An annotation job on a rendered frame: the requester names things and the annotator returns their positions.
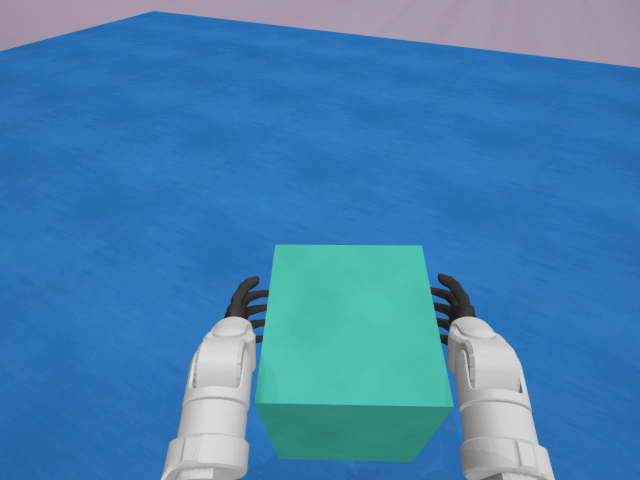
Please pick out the left robot forearm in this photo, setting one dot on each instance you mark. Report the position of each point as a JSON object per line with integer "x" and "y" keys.
{"x": 210, "y": 443}

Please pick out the right robot hand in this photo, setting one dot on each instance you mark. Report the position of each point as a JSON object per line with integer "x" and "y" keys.
{"x": 458, "y": 300}

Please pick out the right robot forearm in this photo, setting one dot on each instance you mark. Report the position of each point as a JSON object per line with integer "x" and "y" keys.
{"x": 500, "y": 441}

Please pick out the carton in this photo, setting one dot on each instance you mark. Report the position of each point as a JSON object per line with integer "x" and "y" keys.
{"x": 352, "y": 366}

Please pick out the left robot hand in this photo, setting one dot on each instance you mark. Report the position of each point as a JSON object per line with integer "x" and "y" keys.
{"x": 240, "y": 300}

